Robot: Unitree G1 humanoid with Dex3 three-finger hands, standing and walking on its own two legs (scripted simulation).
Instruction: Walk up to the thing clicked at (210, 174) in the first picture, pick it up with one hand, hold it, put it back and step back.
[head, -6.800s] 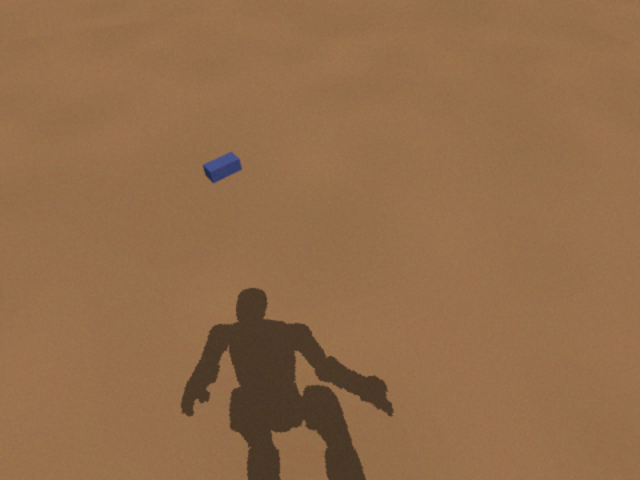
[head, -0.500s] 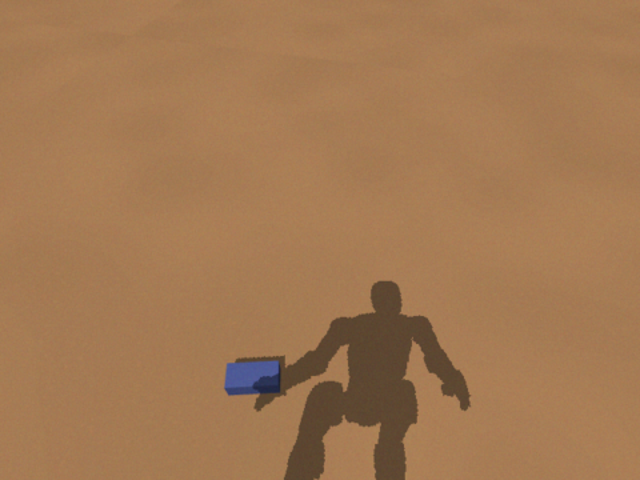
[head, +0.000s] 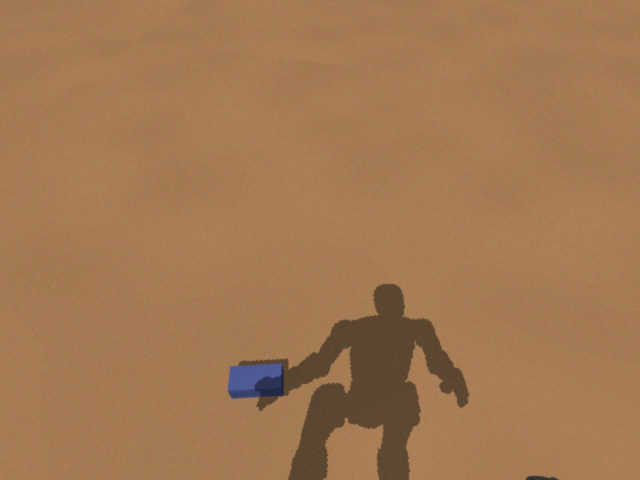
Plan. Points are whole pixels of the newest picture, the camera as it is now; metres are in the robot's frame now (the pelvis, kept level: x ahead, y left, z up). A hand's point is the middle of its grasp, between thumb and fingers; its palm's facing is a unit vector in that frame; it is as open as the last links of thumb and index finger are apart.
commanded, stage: stand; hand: left
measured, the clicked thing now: (256, 380) +0.51 +0.22 -0.75
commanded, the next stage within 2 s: none
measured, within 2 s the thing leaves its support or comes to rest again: neither
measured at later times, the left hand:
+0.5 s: hand out of the picture +0.07 +0.26 -0.16, palm faces -0.02 -0.94 -0.34, open 7.4 cm
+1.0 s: hand out of the picture +0.07 +0.26 -0.16, palm faces -0.03 -0.94 -0.34, open 7.4 cm
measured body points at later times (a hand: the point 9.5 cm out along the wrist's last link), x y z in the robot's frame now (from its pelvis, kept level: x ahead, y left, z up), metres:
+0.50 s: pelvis +0.00 +0.00 +0.00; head +0.00 +0.00 +0.45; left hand +0.07 +0.30 -0.13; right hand +0.07 -0.30 -0.13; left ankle +0.01 +0.13 -0.75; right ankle +0.00 -0.13 -0.75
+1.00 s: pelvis +0.00 +0.00 +0.00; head +0.01 +0.00 +0.45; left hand +0.07 +0.31 -0.13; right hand +0.08 -0.30 -0.13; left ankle +0.01 +0.13 -0.75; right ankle +0.00 -0.13 -0.75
